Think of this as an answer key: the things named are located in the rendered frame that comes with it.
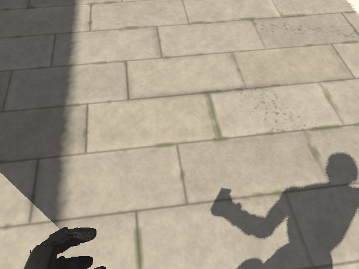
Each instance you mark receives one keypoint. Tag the robot left hand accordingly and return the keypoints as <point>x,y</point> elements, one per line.
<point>44,256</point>

